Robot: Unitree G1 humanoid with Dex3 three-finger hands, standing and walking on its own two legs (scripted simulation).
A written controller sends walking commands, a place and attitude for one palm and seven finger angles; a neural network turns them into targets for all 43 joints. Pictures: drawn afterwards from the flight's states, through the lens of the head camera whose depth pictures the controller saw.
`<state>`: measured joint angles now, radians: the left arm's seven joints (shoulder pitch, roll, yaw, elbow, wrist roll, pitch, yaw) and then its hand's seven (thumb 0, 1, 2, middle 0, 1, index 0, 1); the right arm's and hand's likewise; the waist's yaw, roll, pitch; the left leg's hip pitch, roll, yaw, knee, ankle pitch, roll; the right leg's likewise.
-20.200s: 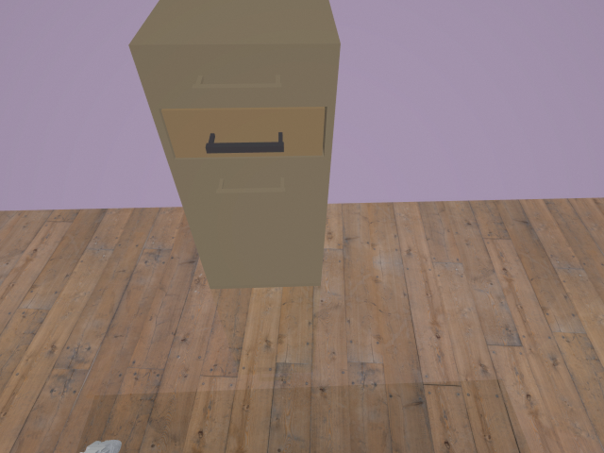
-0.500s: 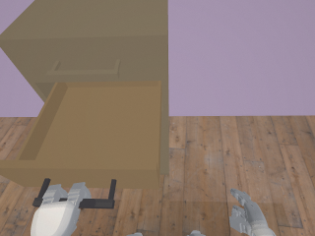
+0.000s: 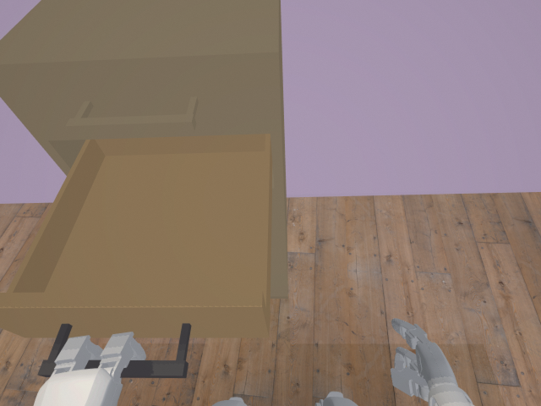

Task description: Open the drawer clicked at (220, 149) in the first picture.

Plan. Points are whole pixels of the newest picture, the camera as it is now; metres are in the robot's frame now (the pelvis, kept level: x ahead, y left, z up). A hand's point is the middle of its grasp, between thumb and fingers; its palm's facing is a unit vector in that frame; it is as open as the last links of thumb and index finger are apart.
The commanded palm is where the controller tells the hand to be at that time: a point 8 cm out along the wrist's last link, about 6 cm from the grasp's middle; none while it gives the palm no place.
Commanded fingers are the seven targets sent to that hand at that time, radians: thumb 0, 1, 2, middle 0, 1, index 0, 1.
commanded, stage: open the thumb to release the handle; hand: left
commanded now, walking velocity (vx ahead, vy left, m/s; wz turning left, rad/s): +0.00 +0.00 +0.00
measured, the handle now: (119, 351) +0.19 +0.23 +0.01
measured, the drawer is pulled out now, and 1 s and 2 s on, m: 0.30 0.30 0.30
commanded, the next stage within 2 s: lift the hand off the handle in 0.58 s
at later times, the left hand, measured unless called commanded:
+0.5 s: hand out of the picture +0.13 +0.24 +0.00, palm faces -0.07 -0.12 -0.99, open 10.6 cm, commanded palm +0.10 +0.23 +0.04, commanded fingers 0.00 -0.50 0.30 -0.30 -1.20 -0.30 -1.20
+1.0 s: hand (102, 400) +0.13 +0.24 -0.01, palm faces -0.04 -0.13 -0.99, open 13.8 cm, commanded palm +0.12 +0.23 +0.05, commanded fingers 0.00 -0.50 0.30 -0.30 -1.20 -0.30 -1.20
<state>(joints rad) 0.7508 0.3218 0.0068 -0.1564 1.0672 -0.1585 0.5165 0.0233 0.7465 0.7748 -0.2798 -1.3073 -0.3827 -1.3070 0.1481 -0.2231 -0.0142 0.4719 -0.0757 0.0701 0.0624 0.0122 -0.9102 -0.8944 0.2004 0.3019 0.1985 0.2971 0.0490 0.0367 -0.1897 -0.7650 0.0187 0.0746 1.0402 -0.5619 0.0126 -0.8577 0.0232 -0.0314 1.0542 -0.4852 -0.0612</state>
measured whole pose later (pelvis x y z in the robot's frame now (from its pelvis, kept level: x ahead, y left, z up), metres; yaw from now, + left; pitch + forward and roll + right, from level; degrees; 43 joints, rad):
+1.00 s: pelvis -0.01 +0.01 +0.00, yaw +1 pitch +15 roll +0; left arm 0.62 0.31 -0.07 -0.10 1.07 -0.07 0.53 0.00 -0.49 0.30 -0.30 -1.20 -0.32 -1.20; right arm 0.18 -0.24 0.01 0.46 -0.06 0.07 0.04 0.01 -0.91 -0.89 0.20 0.30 0.20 0.30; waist 0.06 0.06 -0.18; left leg -0.77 0.00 0.05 1.05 -0.55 0.03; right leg -0.84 0.00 -0.06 1.04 -0.47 -0.04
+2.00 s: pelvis +0.00 +0.02 +0.05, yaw +1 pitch +5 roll +0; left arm 0.69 0.40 -0.04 -0.46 0.94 0.02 0.29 0.00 -0.49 0.30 -0.32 -1.20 -0.32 -1.20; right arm 0.17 -0.25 0.02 0.47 -0.02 0.08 0.04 0.01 -0.91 -0.89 0.20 0.30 0.20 0.30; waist 0.11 0.10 -0.10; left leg -0.36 -0.01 0.05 0.70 -0.42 0.03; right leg -0.43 0.01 -0.04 0.69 -0.34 -0.03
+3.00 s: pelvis +0.00 +0.03 +0.07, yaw +2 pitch +0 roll -1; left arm 0.64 0.52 0.10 -0.53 0.84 0.02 0.12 0.00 -0.50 0.30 -0.32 -1.20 -0.32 -1.20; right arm 0.16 -0.28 0.03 0.49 0.01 0.11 0.00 0.01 -0.91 -0.89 0.20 0.30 0.20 0.30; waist 0.12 0.10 -0.04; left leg -0.20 -0.01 0.04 0.53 -0.33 0.04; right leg -0.24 0.01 -0.05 0.49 -0.24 -0.02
